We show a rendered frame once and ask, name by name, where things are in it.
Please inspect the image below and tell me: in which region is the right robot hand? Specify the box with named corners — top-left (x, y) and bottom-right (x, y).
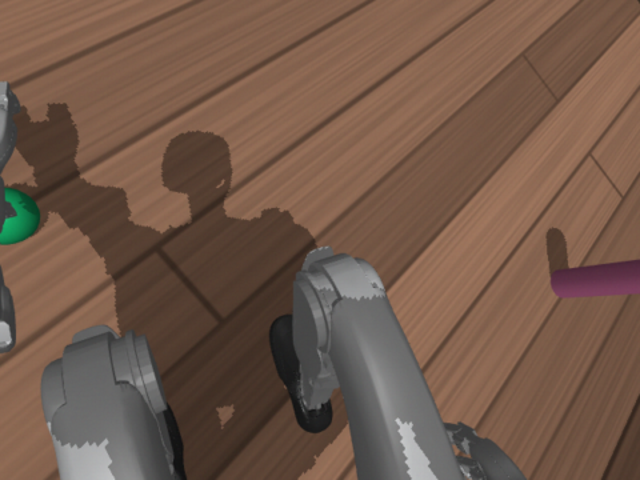
top-left (444, 422), bottom-right (527, 480)

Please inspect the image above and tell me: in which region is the right robot foot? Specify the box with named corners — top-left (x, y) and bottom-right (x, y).
top-left (269, 314), bottom-right (333, 433)

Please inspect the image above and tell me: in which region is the left robot hand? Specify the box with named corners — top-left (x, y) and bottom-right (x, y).
top-left (0, 81), bottom-right (21, 219)

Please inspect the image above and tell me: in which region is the left robot foot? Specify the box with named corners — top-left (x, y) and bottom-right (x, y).
top-left (163, 401), bottom-right (187, 480)

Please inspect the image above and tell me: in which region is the left robot arm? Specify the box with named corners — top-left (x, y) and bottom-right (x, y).
top-left (0, 176), bottom-right (16, 354)

